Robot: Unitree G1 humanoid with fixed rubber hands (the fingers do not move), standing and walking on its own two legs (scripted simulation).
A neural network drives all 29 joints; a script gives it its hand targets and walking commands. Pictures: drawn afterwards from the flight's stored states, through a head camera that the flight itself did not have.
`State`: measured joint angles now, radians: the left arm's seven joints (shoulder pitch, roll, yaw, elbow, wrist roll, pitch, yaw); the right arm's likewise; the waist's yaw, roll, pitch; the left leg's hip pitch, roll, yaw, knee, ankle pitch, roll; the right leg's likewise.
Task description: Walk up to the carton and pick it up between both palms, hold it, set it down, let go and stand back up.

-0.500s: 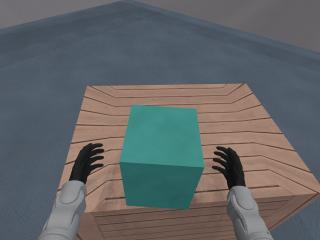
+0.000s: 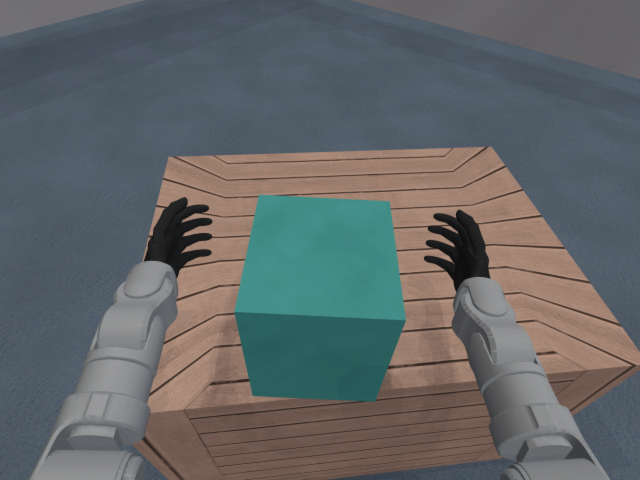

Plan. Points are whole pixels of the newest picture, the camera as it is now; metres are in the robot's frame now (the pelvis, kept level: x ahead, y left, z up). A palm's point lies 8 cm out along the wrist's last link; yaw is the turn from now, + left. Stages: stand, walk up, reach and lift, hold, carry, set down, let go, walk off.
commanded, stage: reach and lift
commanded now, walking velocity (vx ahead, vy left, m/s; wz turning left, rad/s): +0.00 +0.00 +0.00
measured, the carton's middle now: (318, 301) +0.41 -0.01 -0.04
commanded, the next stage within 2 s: none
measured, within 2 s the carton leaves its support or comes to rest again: neither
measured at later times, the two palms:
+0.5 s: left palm (176, 206) +0.44 +0.18 +0.13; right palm (464, 220) +0.42 -0.19 +0.13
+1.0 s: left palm (204, 284) +0.41 +0.17 +0.00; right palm (439, 296) +0.39 -0.18 +0.00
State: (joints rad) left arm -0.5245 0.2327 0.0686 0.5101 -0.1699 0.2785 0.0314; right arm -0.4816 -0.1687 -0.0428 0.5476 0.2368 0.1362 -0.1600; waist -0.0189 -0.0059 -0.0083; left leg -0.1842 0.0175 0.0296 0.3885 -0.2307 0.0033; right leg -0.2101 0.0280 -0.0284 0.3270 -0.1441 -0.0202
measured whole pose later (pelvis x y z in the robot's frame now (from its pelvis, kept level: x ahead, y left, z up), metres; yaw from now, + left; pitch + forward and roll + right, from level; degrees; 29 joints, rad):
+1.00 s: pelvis -0.01 -0.01 -0.03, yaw +2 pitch +21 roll -1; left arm -0.91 0.21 0.03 1.47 -0.16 -0.40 0.05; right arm -0.81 -0.10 -0.11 1.29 0.14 -0.32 -0.13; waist -0.09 0.00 -0.24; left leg -0.76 0.01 -0.02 0.71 -0.31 -0.01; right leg -0.77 0.01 -0.08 0.65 -0.24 -0.03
